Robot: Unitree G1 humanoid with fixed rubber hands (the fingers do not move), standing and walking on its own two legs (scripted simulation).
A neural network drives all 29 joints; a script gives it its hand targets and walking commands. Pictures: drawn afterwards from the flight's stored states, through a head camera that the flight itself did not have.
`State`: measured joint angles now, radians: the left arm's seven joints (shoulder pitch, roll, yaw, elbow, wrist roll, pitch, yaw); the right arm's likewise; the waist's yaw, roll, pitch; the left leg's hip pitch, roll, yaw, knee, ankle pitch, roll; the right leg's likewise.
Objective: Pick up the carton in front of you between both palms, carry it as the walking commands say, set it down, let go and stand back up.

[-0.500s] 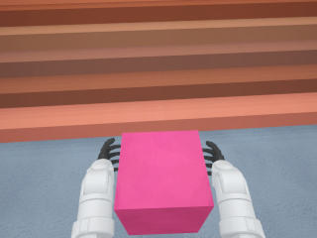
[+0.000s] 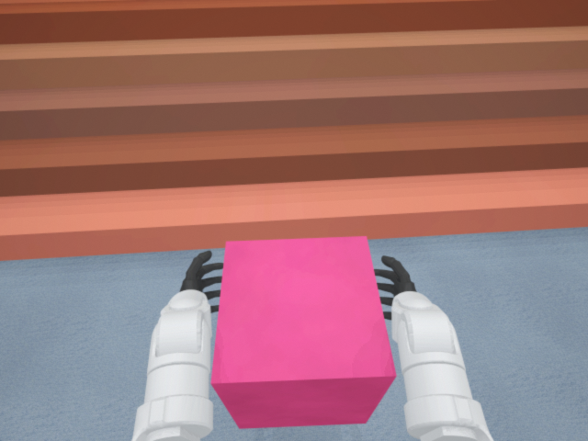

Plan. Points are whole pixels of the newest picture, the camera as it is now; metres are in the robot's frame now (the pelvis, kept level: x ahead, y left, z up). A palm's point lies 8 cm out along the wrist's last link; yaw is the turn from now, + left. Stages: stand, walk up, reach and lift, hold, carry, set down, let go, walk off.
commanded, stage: hold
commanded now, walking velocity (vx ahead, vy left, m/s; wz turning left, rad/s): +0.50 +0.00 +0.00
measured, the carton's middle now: (299, 337) +0.29 +0.00 -0.04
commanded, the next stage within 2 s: carry in 0.02 s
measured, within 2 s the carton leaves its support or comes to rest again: neither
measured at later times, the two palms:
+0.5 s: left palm (195, 226) +0.40 +0.16 +0.10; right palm (387, 228) +0.40 -0.14 +0.10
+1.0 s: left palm (191, 159) +0.67 +0.23 +0.06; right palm (324, 154) +0.67 -0.06 +0.06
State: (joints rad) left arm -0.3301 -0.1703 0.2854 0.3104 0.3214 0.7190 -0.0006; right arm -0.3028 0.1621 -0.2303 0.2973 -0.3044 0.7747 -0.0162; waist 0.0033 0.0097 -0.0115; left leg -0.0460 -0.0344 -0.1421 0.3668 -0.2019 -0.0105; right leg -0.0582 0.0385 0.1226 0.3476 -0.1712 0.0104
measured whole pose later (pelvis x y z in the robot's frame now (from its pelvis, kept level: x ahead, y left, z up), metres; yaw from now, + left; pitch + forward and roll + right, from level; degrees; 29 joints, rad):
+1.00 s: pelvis +0.44 +0.08 -0.02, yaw +1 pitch +4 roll +0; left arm 0.05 -0.13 0.01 -0.51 0.02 1.16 0.24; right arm 0.03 0.13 0.01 -0.46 -0.03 1.11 -0.24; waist -0.01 -0.03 -0.10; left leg -0.46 0.05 0.26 0.59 -0.20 0.09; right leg -0.25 -0.11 -0.06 1.07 -0.46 0.01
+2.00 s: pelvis +1.06 +0.11 -0.01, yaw +2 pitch +6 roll -1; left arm -0.67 -0.16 0.34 -0.14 0.10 1.18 0.33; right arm -0.64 0.22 -0.30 -0.19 -0.07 1.13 -0.31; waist -0.08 -0.02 0.04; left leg -0.39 -0.01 0.13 0.54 -0.26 0.09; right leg -0.67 0.00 -0.05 1.53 -0.41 -0.06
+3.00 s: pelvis +1.53 +0.14 +0.15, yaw +2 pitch +6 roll -3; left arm -0.77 -0.21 0.42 -0.07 0.20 1.17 0.34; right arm -0.74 0.19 -0.34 -0.12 -0.06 1.21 -0.34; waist -0.18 0.00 0.02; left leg 0.03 -0.04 0.00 0.26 -0.34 0.11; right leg -1.11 0.09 -0.10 2.03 -0.70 -0.10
